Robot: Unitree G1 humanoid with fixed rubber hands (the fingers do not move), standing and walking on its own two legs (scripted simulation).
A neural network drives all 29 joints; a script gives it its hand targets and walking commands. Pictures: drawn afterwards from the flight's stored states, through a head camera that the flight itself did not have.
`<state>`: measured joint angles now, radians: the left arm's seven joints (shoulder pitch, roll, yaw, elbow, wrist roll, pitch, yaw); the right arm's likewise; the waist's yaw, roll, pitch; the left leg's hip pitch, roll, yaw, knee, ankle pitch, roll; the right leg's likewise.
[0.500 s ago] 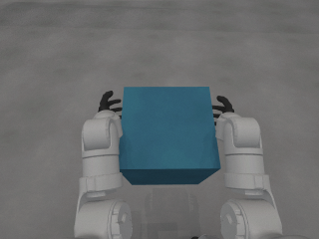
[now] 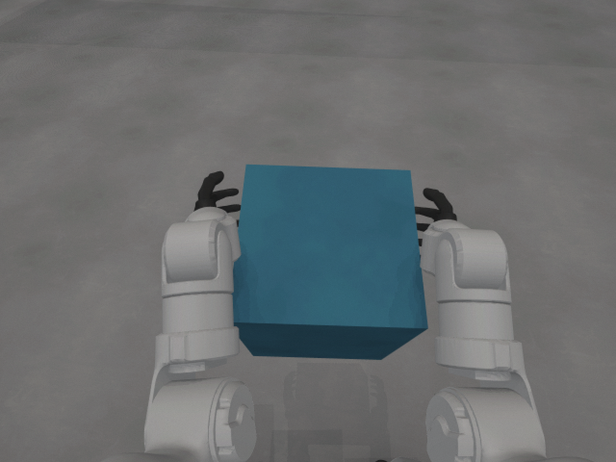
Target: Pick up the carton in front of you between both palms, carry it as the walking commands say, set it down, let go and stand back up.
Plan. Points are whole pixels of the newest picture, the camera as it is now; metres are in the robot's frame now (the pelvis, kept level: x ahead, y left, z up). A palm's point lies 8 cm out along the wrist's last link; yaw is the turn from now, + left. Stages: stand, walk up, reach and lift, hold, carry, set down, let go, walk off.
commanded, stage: carry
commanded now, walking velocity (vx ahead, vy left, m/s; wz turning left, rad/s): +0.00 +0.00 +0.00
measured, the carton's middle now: (322, 274) +0.36 +0.01 +0.02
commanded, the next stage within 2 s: none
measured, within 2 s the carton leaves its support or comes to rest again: neither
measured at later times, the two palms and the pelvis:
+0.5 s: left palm (218, 245) +0.32 +0.13 +0.14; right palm (459, 253) +0.32 -0.15 +0.12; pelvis -0.02 -0.01 +0.00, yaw +0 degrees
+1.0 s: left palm (224, 247) +0.32 +0.13 +0.14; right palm (467, 258) +0.31 -0.16 +0.12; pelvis -0.03 -0.01 +0.00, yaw -1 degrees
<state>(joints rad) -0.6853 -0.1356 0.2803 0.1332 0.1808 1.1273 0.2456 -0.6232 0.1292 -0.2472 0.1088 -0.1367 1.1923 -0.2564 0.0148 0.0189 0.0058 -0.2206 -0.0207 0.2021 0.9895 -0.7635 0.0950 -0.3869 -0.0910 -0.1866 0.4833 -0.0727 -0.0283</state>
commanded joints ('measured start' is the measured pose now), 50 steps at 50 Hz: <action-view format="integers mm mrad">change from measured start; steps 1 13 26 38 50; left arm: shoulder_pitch -608 -596 -576 -611 -587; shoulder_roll -1091 -1039 -1000 -989 -983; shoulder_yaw -624 -602 -591 -566 -545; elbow -3 33 20 15 52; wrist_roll -449 -430 -381 -395 -373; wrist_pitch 28 36 34 25 28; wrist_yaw -263 -261 -240 -250 -234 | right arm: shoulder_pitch -858 -771 -761 -777 -746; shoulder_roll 1010 1008 1014 1022 1032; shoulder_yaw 620 605 582 576 530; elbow -175 -66 -52 -9 53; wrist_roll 406 392 389 402 395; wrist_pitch -58 -51 -57 -55 -56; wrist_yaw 226 234 237 234 236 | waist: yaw -8 19 -19 -24 -15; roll -38 -93 -2 -79 -3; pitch -433 -440 -385 -346 -393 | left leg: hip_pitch -70 -90 -108 -146 -98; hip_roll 131 127 149 145 144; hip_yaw -147 -138 -204 -167 -119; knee -215 -151 -254 -186 -182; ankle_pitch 660 698 586 371 655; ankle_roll -57 -46 -33 -11 -27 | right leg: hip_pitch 343 366 284 279 286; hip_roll -67 -59 -87 -55 -45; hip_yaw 50 56 77 82 35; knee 54 63 71 10 57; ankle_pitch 433 391 332 332 407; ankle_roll -32 -36 -50 -31 -41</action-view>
